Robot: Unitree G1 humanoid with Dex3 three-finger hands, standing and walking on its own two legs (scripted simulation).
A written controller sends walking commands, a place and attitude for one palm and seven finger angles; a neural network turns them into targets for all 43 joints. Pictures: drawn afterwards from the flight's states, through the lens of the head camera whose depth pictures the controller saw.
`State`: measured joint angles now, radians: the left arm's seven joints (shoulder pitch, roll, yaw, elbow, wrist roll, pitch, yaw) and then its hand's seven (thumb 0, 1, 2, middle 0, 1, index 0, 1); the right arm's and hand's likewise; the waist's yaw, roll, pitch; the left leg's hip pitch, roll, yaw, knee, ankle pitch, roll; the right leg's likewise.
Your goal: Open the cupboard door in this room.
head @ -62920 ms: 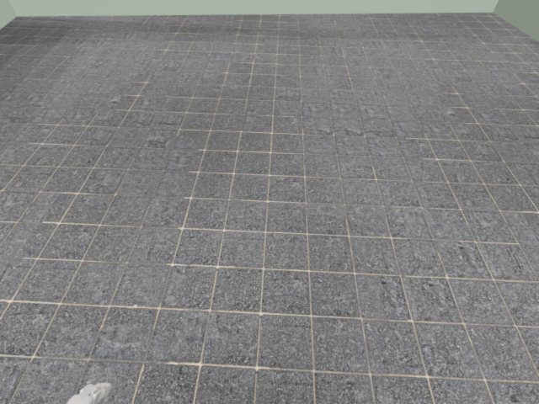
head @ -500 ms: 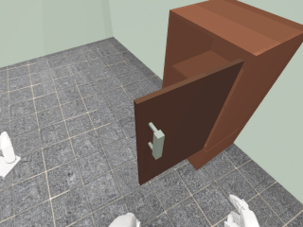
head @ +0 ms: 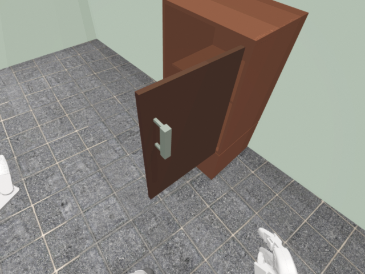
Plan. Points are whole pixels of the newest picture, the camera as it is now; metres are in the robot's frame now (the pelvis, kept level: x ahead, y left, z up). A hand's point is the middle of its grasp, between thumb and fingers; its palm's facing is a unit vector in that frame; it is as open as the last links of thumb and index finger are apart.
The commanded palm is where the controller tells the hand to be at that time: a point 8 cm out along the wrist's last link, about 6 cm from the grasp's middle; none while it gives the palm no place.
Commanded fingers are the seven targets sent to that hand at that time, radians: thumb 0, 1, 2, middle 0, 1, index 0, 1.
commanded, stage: stop stepping back and stand still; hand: left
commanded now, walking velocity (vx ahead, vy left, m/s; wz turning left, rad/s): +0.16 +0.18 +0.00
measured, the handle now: (161, 138) +0.50 +0.08 -0.05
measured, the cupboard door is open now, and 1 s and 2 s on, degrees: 86 86 86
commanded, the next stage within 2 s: let the arm hang, fingers relaxed in 1.38 s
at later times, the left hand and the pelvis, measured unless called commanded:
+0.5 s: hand (16, 207) +0.18 +0.24 +0.17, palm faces +0.39 -0.79 -0.48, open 7.4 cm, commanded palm +0.14 +0.28 +0.18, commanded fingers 0.00 0.90 0.90 -0.20 -0.30 -0.20 -0.30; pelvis -0.02 -0.01 +0.00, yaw -3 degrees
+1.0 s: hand out of the picture +0.16 +0.26 +0.16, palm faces +0.40 -0.80 -0.45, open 7.4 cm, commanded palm +0.10 +0.29 +0.18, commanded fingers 0.00 0.90 0.90 -0.20 -0.30 -0.20 -0.30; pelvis -0.05 +0.00 +0.01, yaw -3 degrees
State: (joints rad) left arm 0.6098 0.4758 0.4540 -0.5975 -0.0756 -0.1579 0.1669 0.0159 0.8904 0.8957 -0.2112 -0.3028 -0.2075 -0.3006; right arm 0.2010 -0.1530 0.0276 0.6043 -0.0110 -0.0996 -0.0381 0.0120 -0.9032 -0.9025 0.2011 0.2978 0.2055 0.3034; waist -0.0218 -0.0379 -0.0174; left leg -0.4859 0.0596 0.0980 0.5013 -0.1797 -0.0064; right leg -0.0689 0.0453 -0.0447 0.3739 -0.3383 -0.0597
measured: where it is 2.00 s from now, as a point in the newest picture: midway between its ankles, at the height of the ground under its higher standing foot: outside the picture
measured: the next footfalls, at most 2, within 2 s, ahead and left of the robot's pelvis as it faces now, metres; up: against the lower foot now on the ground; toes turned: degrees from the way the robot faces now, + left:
left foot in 0.14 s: +0.05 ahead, +0.10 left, +0.00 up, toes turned -1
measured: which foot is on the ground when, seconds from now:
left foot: up 0.00-0.12, down 0.14-1.00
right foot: down 0.00-1.00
